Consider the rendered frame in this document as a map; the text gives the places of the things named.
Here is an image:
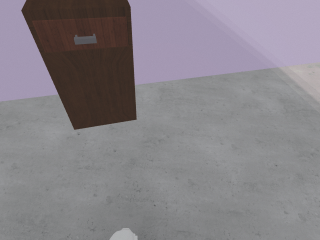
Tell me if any drawer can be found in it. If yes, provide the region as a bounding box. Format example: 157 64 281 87
32 16 129 53

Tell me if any cabinet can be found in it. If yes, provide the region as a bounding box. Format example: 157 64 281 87
21 0 137 130

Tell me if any left robot thigh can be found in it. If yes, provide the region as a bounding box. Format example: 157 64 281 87
109 230 138 240

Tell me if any handle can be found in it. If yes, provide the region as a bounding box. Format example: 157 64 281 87
74 33 97 45

